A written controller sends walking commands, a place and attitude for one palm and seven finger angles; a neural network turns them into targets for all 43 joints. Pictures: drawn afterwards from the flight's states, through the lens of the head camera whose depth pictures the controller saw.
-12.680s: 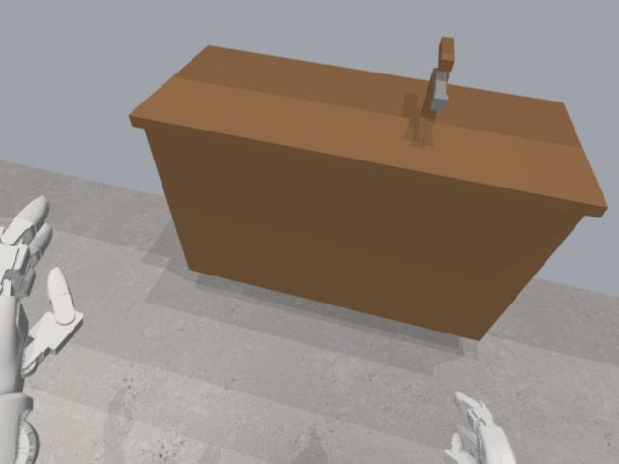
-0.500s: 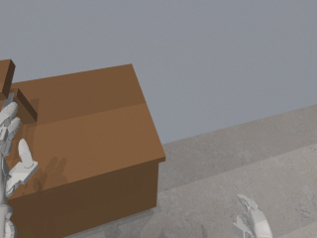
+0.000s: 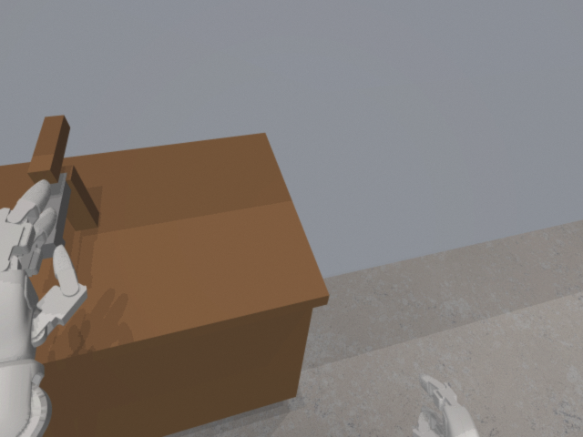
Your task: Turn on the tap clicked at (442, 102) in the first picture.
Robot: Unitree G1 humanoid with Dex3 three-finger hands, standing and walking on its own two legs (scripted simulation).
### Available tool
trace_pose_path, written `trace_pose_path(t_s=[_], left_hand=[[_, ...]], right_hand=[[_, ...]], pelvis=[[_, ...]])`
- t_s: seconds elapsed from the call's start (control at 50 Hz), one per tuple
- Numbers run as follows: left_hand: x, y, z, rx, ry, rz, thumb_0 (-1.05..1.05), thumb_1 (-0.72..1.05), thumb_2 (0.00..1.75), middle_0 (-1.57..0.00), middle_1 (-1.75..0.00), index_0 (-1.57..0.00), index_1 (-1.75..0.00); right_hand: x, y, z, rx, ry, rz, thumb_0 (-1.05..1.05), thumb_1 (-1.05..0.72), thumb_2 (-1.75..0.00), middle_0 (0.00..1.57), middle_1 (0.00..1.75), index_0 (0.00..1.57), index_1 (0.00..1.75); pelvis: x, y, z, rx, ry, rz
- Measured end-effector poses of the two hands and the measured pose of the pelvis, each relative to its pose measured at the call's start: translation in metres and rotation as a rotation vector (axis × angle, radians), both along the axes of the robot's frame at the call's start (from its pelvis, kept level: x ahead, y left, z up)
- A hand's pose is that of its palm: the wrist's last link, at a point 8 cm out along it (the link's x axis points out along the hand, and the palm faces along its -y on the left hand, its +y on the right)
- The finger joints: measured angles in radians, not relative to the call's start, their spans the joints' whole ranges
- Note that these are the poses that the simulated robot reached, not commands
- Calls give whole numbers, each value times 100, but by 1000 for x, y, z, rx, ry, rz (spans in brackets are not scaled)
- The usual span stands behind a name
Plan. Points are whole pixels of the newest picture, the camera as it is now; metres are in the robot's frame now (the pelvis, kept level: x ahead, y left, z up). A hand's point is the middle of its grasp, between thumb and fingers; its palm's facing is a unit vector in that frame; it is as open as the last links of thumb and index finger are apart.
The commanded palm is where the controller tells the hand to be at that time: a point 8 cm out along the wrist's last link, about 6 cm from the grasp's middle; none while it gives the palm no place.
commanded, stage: come to a stop and stand still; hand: left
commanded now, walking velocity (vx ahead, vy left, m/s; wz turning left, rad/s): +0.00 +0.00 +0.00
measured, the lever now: (48, 244) +0.31 +0.36 +0.09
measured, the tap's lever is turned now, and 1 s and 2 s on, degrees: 0 0 0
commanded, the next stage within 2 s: look again from close up in 0.48 s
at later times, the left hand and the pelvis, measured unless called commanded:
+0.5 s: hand (73, 267) +0.23 +0.25 +0.17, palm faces +0.41 -0.85 -0.33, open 7.4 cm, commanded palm +0.18 +0.29 +0.18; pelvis +0.02 +0.01 +0.00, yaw +0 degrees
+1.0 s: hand (74, 277) +0.23 +0.26 +0.15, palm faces +0.35 -0.85 -0.40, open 7.4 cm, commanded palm +0.17 +0.28 +0.18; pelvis +0.00 +0.01 +0.00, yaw -2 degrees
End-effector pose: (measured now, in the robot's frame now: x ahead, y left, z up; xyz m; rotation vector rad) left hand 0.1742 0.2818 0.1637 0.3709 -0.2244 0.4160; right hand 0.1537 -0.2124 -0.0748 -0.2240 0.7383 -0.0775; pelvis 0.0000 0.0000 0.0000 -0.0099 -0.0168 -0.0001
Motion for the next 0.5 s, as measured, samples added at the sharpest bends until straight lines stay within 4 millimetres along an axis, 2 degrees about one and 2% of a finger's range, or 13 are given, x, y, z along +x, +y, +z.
trace_pose_path(t_s=[0.16, 0.36, 0.5], left_hand=[[17, 8, 22, 93, -52, -45, 2, 89, 90, -21, -30, -21, -30], [22, 12, 5, 49, 20, -43, 2, 89, 90, -21, -30, -21, -30], [18, 12, 14, 52, -33, -33, 2, 89, 90, -21, -30, -21, -30]], right_hand=[[6, -3, 3, -11, 3, -29, 1, -90, -90, 21, 30, 20, 30], [27, -9, 10, -37, -23, -45, 1, -91, -90, 21, 30, 20, 30], [40, -4, 15, -38, -50, -21, 1, -91, -90, 21, 30, 20, 30]], pelvis=[[12, 5, 1, -8, 9, -2], [22, 10, 1, -11, 11, -1], [23, 9, 1, -13, 5, 4]])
